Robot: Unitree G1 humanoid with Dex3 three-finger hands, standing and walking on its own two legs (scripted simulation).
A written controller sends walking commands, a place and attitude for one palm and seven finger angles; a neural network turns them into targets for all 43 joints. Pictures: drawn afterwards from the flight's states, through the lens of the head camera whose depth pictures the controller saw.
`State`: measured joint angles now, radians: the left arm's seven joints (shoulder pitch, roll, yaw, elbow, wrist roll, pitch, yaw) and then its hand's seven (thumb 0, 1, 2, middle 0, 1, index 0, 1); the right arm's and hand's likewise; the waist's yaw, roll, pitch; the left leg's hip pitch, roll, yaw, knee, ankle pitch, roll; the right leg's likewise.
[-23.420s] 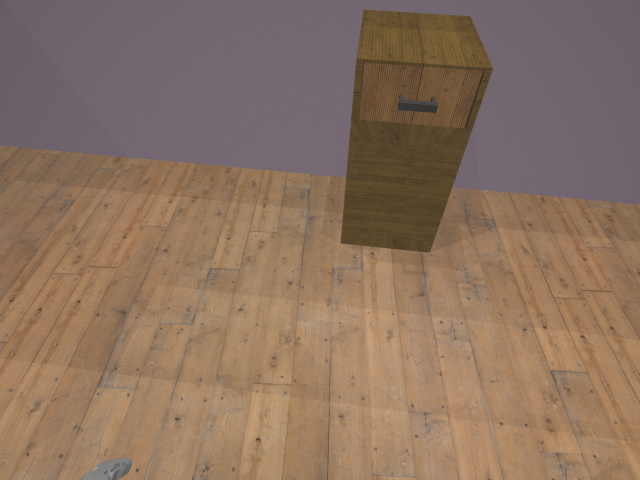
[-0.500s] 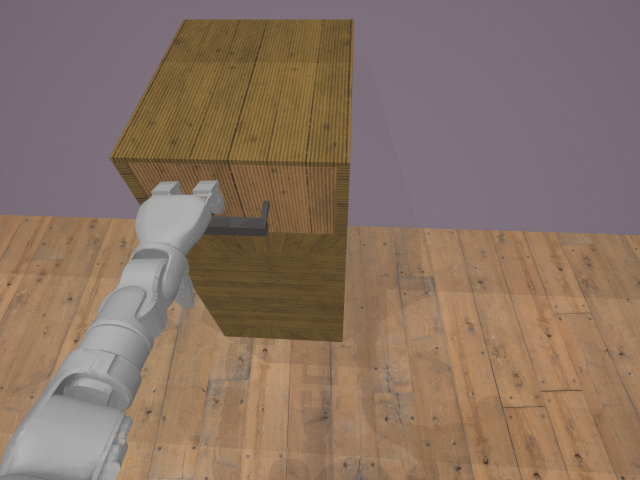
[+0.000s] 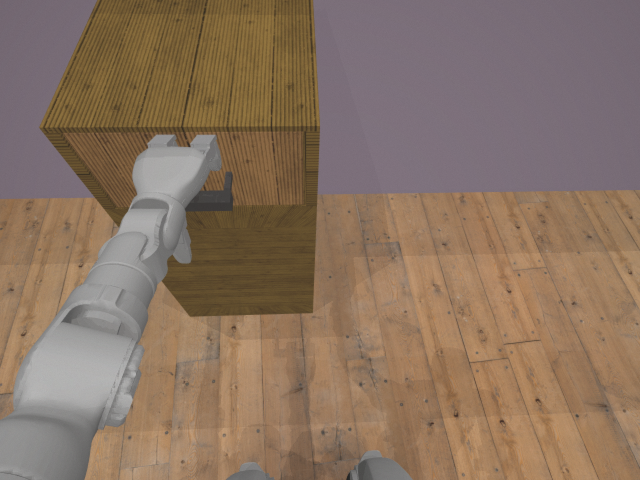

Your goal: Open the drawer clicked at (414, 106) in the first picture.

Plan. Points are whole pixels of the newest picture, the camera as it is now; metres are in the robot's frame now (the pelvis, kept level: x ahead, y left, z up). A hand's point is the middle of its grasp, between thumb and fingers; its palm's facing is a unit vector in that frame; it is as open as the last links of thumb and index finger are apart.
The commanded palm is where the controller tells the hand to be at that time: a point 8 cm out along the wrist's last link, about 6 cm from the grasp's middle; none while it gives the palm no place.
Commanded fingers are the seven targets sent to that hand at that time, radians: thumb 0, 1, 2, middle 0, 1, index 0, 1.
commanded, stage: move the hooked fingers above the handle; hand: left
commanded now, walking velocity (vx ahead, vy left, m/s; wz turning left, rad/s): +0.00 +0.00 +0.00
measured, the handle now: (197, 189) +0.55 +0.16 -0.04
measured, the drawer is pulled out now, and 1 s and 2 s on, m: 0.00 0.00 0.00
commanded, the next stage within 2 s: none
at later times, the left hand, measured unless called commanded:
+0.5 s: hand (188, 195) +0.49 +0.15 +0.02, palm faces -0.12 -0.04 -0.99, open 13.8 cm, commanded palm +0.49 +0.17 +0.07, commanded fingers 0.00 -0.50 0.30 -0.30 -1.20 -0.30 -1.20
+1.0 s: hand (191, 186) +0.50 +0.14 +0.03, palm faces -0.12 -0.02 -0.99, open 13.5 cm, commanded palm +0.48 +0.18 +0.07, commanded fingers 0.00 -0.50 0.30 -0.30 -1.20 -0.30 -1.20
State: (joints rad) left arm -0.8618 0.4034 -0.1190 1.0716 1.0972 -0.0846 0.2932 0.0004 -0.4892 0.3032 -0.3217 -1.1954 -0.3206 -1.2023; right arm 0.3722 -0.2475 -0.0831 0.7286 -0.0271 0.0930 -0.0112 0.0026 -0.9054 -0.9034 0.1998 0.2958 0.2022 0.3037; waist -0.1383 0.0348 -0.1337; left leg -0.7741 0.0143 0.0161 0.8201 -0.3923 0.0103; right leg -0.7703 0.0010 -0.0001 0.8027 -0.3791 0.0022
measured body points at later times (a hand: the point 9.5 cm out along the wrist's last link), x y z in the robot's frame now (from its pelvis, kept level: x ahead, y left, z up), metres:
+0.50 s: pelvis -0.02 +0.00 +0.00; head +0.09 +0.01 +0.43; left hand +0.49 +0.15 +0.08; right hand -0.02 -0.27 -0.13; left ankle -0.01 +0.11 -0.70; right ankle -0.01 -0.12 -0.70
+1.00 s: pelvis -0.02 +0.00 +0.00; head +0.09 -0.02 +0.44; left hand +0.50 +0.14 +0.08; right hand -0.02 -0.27 -0.13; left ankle -0.01 +0.11 -0.70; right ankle -0.01 -0.12 -0.70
